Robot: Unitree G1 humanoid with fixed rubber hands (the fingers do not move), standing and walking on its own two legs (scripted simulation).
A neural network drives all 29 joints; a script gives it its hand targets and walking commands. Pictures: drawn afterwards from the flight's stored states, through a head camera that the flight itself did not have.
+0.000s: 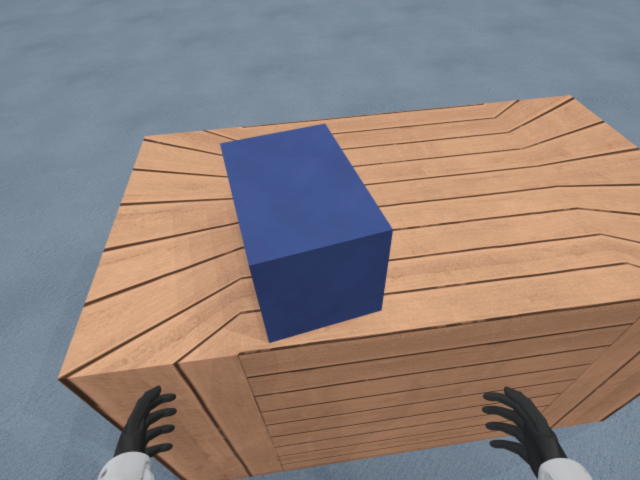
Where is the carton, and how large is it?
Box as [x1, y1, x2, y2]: [220, 124, 392, 342]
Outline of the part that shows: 325,124 220,143 248,264 269,342 381,309 392,229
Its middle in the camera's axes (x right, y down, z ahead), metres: -0.04 -0.03 +0.66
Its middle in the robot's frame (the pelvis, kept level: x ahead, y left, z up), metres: +0.50 +0.08 +0.02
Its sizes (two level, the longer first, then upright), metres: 0.297 0.194 0.191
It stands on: a pedestal, 0.70 m high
